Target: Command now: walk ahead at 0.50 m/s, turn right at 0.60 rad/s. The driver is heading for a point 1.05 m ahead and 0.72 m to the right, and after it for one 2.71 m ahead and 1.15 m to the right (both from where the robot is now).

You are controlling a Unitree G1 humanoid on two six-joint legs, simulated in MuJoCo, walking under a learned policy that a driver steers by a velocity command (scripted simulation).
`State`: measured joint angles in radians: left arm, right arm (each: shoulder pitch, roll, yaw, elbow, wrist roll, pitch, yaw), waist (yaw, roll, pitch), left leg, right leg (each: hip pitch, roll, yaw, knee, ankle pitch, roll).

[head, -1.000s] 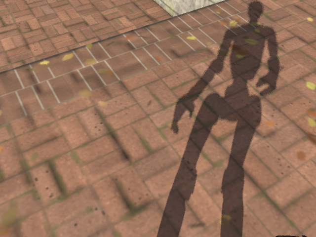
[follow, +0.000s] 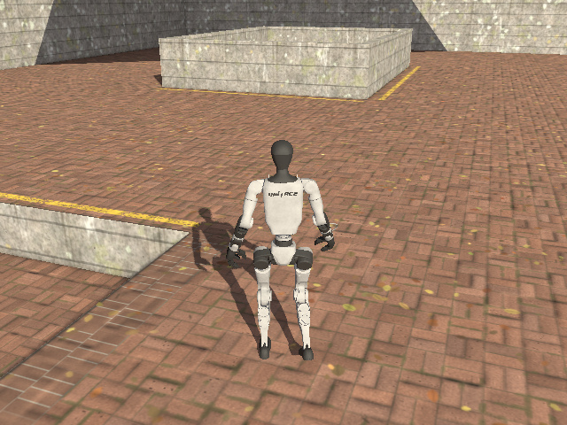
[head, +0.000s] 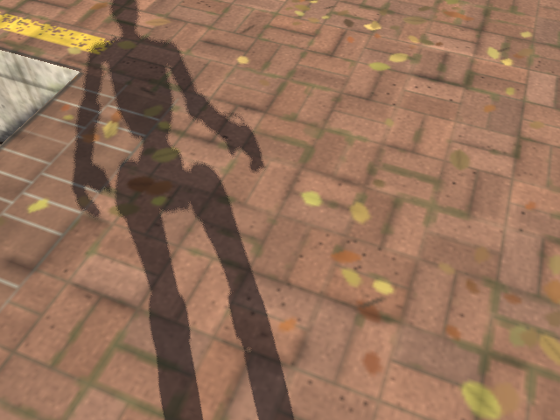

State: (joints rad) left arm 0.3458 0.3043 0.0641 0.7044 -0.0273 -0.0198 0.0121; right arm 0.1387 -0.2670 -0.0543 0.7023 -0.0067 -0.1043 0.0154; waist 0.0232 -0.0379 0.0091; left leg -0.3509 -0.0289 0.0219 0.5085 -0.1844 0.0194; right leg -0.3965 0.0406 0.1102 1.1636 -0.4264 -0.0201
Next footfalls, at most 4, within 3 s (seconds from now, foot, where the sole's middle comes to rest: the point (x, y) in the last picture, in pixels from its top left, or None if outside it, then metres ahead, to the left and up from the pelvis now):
0.40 right None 0.34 -0.19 -0.77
0.94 left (316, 334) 0.71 -0.06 -0.77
1.42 right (430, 303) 0.81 -0.37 -0.77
1.88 left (359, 262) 0.94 -0.18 -0.77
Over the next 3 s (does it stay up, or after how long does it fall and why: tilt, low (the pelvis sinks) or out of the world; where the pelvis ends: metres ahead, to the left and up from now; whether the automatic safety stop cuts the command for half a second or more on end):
stays up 0.86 -0.50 0.00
